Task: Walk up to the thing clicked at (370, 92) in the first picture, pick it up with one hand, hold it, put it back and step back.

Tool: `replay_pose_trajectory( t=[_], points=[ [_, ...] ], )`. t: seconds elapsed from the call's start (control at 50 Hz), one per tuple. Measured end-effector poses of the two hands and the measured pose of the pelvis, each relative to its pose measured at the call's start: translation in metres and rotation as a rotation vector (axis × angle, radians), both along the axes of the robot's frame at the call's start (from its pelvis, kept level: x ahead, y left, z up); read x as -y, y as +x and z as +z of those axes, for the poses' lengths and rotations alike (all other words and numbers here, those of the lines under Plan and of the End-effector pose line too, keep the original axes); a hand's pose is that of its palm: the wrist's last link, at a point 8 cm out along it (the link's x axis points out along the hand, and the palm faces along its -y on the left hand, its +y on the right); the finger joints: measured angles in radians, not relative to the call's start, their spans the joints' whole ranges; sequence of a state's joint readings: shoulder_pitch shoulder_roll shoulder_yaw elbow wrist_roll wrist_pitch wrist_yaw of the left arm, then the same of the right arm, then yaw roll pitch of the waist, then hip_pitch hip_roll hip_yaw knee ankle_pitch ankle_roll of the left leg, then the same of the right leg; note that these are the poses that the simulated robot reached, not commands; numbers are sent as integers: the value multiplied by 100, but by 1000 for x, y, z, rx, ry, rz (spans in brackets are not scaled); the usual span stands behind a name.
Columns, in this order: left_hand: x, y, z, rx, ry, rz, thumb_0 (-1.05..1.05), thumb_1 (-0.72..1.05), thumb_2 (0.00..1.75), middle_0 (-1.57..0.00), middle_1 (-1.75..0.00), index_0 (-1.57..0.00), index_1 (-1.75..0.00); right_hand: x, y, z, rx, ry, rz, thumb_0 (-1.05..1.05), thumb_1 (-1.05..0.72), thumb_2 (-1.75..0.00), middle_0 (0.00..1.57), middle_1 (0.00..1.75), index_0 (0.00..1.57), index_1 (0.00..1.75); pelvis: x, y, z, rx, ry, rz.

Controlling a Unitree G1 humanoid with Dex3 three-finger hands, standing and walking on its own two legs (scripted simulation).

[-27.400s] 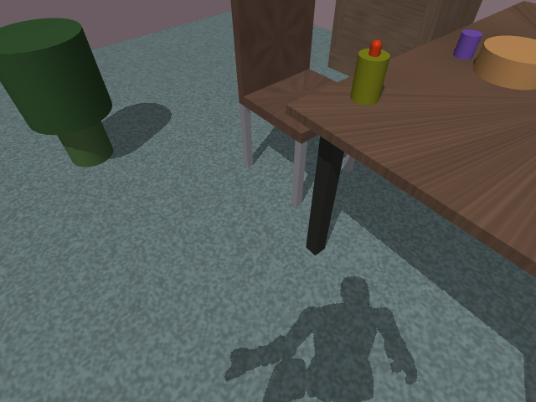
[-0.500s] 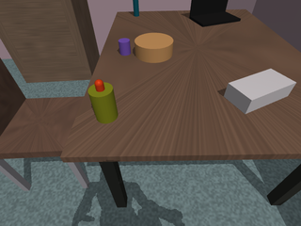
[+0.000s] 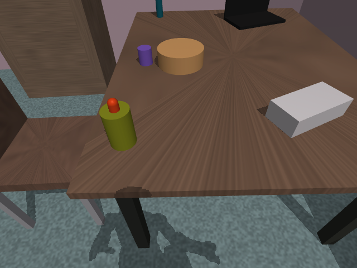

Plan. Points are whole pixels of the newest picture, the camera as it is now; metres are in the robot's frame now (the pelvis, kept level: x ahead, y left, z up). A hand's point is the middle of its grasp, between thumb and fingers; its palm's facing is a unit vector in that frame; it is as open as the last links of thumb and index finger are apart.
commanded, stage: home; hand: left
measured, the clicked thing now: (118, 121) +0.53 +0.20 +0.04
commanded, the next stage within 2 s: stand in 0.40 s
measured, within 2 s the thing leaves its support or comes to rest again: neither
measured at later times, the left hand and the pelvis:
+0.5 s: hand out of the picture +0.08 +0.25 -0.15, palm faces -0.04 -0.93 -0.36, open 17.6 cm; pelvis +0.01 +0.00 +0.00, yaw +0 degrees
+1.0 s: hand out of the picture +0.07 +0.25 -0.15, palm faces -0.03 -0.93 -0.35, open 8.6 cm; pelvis +0.01 -0.01 +0.00, yaw +0 degrees
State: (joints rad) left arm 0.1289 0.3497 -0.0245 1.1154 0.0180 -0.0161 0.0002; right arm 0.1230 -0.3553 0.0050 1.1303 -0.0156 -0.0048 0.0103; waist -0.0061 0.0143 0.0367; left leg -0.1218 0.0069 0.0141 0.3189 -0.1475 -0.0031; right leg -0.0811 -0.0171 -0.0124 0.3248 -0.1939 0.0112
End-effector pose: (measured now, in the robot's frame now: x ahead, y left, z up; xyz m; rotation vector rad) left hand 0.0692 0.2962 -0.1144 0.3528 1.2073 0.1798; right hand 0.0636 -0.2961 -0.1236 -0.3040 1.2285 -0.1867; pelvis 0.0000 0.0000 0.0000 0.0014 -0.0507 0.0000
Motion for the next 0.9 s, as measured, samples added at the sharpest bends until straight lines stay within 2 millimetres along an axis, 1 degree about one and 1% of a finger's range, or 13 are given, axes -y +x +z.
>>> replay_pose_trajectory(
  t=[0.18, 0.44, 0.58, 0.64, 0.72, 0.82, 0.9],
  points=[
    [3, 4, -1, -7, -5, 4, -1, -56, 4, -5, -5, -6, -5, 3, 0, 1, -13, -6, -8, 0, -90, -90, 21, 30, 20, 30, 2, 4, 0, 0, -1, 0],
    [2, 5, 0, -8, 1, 14, -1, -57, 4, -5, -5, -6, -5, 3, 3, -1, -13, -1, -4, 0, -90, -90, 21, 30, 20, 30, 3, 7, 1, 0, 0, 3],
    [2, 3, 0, -10, 0, 18, -1, -54, 6, -7, -7, -8, -7, 3, 5, 0, -12, -1, 0, 0, -90, -90, 21, 30, 20, 30, 4, 7, 1, -1, -2, 4],
    [2, 2, 0, -11, -1, 19, -1, -46, 15, -11, -14, -12, -13, 4, 6, 1, -9, -3, 0, 0, -90, -90, 21, 30, 20, 30, 4, 8, 1, -1, -2, 4],
    [3, 2, -1, -11, -4, 21, -1, -26, 34, -15, -21, -16, -21, 4, 7, 1, -5, -5, 2, 0, -90, -90, 21, 30, 20, 30, 4, 8, 1, 1, -1, 4],
    [3, 1, -1, -14, -6, 24, -1, 7, 62, -18, -27, -19, -26, 4, 7, 1, -8, -5, 3, 0, -90, -90, 21, 30, 20, 30, 4, 8, 1, 0, 0, 4],
    [3, 0, -1, -18, -6, 27, -1, 37, 76, -19, -29, -20, -28, 4, 6, 1, -13, -3, 4, 0, -90, -90, 21, 30, 20, 30, 5, 8, 1, -2, 1, 5]
  ],
)
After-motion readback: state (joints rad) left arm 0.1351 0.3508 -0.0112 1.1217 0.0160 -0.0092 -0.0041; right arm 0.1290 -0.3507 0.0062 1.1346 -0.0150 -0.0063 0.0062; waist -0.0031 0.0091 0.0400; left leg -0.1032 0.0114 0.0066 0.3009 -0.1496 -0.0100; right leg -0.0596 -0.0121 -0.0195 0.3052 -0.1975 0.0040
